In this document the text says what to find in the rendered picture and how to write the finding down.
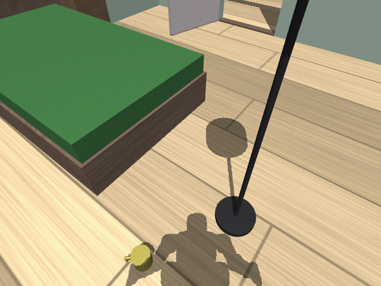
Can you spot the bed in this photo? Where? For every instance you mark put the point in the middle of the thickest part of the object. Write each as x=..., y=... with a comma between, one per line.
x=92, y=95

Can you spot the floor lamp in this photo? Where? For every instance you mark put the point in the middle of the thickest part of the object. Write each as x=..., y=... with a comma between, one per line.
x=234, y=215

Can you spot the mug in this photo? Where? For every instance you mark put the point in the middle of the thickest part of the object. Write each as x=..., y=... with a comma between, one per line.
x=141, y=258

